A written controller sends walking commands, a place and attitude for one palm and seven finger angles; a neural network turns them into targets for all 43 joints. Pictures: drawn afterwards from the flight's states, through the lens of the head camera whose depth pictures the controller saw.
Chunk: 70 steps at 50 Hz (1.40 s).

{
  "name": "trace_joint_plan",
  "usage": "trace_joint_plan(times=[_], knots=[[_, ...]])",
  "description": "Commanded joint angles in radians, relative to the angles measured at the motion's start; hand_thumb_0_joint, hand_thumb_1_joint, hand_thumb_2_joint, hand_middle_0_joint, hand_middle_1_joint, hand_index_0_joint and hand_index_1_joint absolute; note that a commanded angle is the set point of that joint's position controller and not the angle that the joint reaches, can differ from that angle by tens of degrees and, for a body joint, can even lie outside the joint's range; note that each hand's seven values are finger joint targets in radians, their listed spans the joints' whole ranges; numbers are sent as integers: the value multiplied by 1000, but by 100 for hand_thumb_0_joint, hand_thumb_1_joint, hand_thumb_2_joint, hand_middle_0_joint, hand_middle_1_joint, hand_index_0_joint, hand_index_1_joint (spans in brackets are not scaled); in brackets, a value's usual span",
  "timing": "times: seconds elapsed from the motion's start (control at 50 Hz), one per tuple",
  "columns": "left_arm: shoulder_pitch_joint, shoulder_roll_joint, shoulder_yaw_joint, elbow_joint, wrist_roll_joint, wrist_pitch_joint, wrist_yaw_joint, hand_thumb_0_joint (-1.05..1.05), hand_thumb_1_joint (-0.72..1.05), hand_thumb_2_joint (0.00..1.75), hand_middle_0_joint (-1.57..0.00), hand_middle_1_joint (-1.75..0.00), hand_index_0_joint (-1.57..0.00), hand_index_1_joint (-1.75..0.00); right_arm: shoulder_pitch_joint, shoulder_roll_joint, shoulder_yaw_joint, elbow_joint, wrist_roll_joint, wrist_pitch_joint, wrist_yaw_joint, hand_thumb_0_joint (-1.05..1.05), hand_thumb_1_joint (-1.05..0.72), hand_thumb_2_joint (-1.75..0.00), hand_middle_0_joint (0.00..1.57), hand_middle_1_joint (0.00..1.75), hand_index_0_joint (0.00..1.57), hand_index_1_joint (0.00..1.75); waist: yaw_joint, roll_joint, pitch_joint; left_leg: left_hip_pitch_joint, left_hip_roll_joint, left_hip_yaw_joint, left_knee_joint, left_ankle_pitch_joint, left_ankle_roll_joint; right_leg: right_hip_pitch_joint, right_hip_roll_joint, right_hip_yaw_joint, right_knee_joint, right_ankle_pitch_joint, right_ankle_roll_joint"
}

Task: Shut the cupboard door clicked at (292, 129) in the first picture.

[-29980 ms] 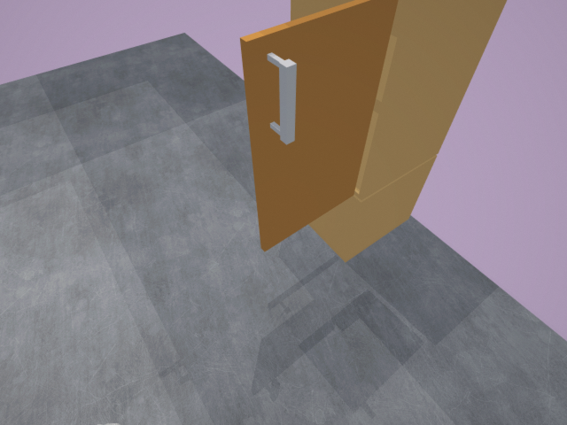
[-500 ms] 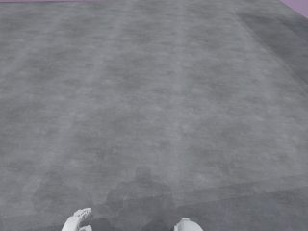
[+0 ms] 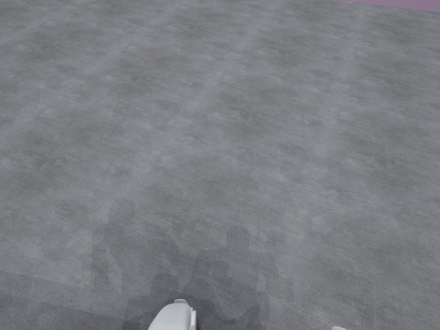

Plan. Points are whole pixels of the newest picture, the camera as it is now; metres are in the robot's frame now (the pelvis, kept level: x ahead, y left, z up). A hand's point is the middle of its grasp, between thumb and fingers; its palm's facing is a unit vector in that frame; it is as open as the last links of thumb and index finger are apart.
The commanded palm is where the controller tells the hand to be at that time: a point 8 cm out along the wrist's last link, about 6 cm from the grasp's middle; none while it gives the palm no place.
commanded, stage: turn to face it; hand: left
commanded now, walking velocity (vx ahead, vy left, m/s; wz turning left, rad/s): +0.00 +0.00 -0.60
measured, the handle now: out of the picture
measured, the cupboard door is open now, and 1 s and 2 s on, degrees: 56 56 56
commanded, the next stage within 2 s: none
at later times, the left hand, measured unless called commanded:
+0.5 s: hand (121, 316) +0.15 +0.21 -0.16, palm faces -0.20 -0.95 -0.26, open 7.4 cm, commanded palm none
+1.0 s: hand (158, 278) +0.24 +0.16 -0.18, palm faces -0.50 -0.85 -0.18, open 7.4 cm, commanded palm none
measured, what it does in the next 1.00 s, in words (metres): steps on the spot, turning right: left foot, then right foot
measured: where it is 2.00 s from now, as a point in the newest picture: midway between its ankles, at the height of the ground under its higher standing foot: outside the picture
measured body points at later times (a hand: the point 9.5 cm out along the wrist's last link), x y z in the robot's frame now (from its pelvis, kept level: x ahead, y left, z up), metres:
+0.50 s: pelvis +0.03 +0.02 +0.00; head +0.05 +0.01 +0.45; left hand +0.16 +0.26 -0.14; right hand +0.04 -0.25 -0.14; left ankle +0.11 +0.10 -0.73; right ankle -0.01 -0.10 -0.71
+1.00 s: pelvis +0.06 +0.04 +0.00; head +0.11 +0.04 +0.44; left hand +0.26 +0.20 -0.16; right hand -0.01 -0.22 -0.13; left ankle +0.12 +0.12 -0.74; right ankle -0.03 -0.07 -0.70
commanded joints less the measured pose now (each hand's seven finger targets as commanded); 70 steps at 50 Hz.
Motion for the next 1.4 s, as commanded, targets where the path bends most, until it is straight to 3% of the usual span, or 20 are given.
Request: trace_joint_plan(times=[0.0, 0.04, 0.06, 0.22, 0.44, 0.5, 0.54, 0.58, 0.66, 0.78, 0.86, 0.88, 0.9, 0.94, 1.04, 1.22, 1.28, 1.3, 1.34, 1.38], knots=[[55, 88, -12, -20, -13, -1, 11, 0, 90, 90, -20, -30, -20, -30, 232, -58, 12, 28, -8, -46, -9, 0, -90, -90, 20, 30, 20, 30, -84, -2, -194, 489, 42, -47, -231, 456, 27, -138, -119, 139, 149, 537, -43], [130, 45, -24, -15, -28, 22, 20, 0, 90, 90, -20, -30, -20, -30, 280, -181, -3, 31, 1, -45, -35, 0, -90, -90, 20, 30, 20, 30, -86, 255, -314, 623, 358, -307, -270, 912, 201, -265, 14, 164, 409, -346, 14], [110, 60, -18, -28, -16, 37, 19, 0, 90, 90, -20, -30, -20, -30, 231, -191, -1, 13, -2, -38, -45, 0, -90, -90, 20, 30, 20, 30, -75, 184, -246, 543, 378, -276, -304, 756, 227, -288, 16, 221, 515, -390, 0], [25, 64, 43, -55, -3, 108, -33, 0, 90, 90, -20, -30, -20, -30, 7, -148, -8, -77, -2, -10, -56, 0, -90, -90, 20, 30, 20, 30, -12, 129, -107, 225, 319, -124, -500, -73, 141, -363, -2, 242, 649, -120, 24], [-79, 73, 59, -157, 1, 104, -49, 0, 90, 90, -20, -30, -20, -30, 49, -177, -47, -68, -6, -4, -39, 0, -90, -90, 20, 30, 20, 30, -29, 150, -126, 261, 358, -19, -453, -155, 120, -280, 22, 188, 304, -53, 12], [6, 120, 66, -143, 3, 94, -45, 0, 90, 90, -20, -30, -20, -30, 37, -173, -49, -79, 2, 1, -30, 0, -90, -90, 20, 30, 20, 30, 26, 60, -165, 177, 296, 71, -264, -133, 50, -93, 23, 207, 64, 108, -16], [24, 289, 84, -149, 13, 69, -24, 0, 90, 90, -20, -30, -20, -30, -2, -71, -24, -143, 8, 5, -18, 0, -90, -90, 20, 30, 20, 30, 63, -341, -98, -125, 34, 126, 200, -413, -63, -47, -305, 733, -208, 269, -185], [-23, 282, 81, -166, 2, 68, -8, 0, 90, 90, -20, -30, -20, -30, -23, -99, -26, -153, 11, 14, -22, 0, -90, -90, 20, 30, 20, 30, 32, -181, -76, -172, 54, -43, 385, -313, -57, -101, -297, 696, -193, 250, -243], [-128, 220, 59, -193, -6, 60, -10, 0, 90, 90, -20, -30, -20, -30, 52, -109, -27, -111, 8, 13, -22, 0, -90, -90, 20, 30, 20, 30, -29, -131, -132, -98, 38, -60, 374, -142, -87, -78, -159, 518, -111, 406, -174], [-86, 253, 69, -175, 1, 68, -16, 0, 90, 90, -20, -30, -20, -30, 27, -95, -17, -131, 17, 2, -35, 0, -90, -90, 20, 30, 20, 30, 5, -134, -124, 18, -3, -41, 103, -214, -93, -80, -164, 594, -70, 451, -204], [-149, 245, 72, -181, -10, 82, -18, 0, 90, 90, -20, -30, -20, -30, 142, -95, -13, -97, 23, -15, -49, 0, -90, -90, 20, 30, 20, 30, -48, -137, -145, 280, -35, -26, -257, -25, -79, -192, -97, 602, 42, 464, -127], [-153, 202, 62, -189, -19, 86, -21, 0, 90, 90, -20, -30, -20, -30, 177, -138, -18, -87, 20, -26, -54, 0, -90, -90, 20, 30, 20, 30, -59, -40, -175, 417, 40, -82, -374, 45, -63, -280, -22, 541, 122, 361, -73], [-129, 136, 49, -206, -27, 90, -28, 0, 90, 90, -20, -30, -20, -30, 197, -227, -35, -90, 9, -33, -55, 0, -90, -90, 20, 30, 20, 30, -55, 232, -203, 521, 274, -325, -430, 186, 18, -440, 112, 417, 304, 0, -9], [-177, 153, 51, -231, -14, 91, -33, 0, 90, 90, -20, -30, -20, -30, 226, -242, -30, -111, -9, -25, -61, 0, -90, -90, 20, 30, 20, 30, -72, 181, -165, 400, 426, -386, -414, 376, 170, -447, 72, 350, 644, -270, 17], [-179, 138, 61, -188, -9, 115, -62, 0, 90, 90, -20, -30, -20, -30, 114, -167, -9, -137, -5, -28, -67, 0, -90, -90, 20, 30, 20, 30, -24, 168, -111, 373, 274, -121, -415, 360, 109, -477, 42, 302, 741, -87, 52], [-251, 103, 42, -222, -8, 102, -67, 0, 90, 90, -20, -30, -20, -30, 187, -198, -42, -91, -6, -19, -49, 0, -90, -90, 20, 30, 20, 30, -75, 213, -163, 482, 314, 2, -323, 461, 122, -356, 50, 191, 333, -94, 38], [-171, 126, 46, -201, -9, 90, -63, 0, 90, 90, -20, -30, -20, -30, 144, -216, -51, -98, 1, -13, -40, 0, -90, -90, 20, 30, 20, 30, -26, 188, -185, 409, 299, 63, -212, 391, 60, -176, 68, 167, 83, 86, 10], [-99, 168, 56, -180, -4, 83, -58, 0, 90, 90, -20, -30, -20, -30, 127, -203, -52, -107, 9, -11, -34, 0, -90, -90, 20, 30, 20, 30, 11, 117, -201, 314, 264, 95, -105, 292, 13, -41, 38, 216, -32, 212, -12], [2, 338, 87, -144, -2, 67, -31, 0, 90, 90, -20, -30, -20, -30, 36, -101, -22, -184, 14, 1, -32, 0, -90, -90, 20, 30, 20, 30, 72, -303, -163, -96, 32, 95, 299, -457, -83, 104, -325, 699, -101, 732, -206], [-51, 298, 81, -165, -8, 71, -14, 0, 90, 90, -20, -30, -20, -30, 10, -109, -20, -178, 14, 17, -40, 0, -90, -90, 20, 30, 20, 30, 43, -203, -103, -176, 62, -70, 454, -346, -73, 21, -275, 650, -130, 526, -237]])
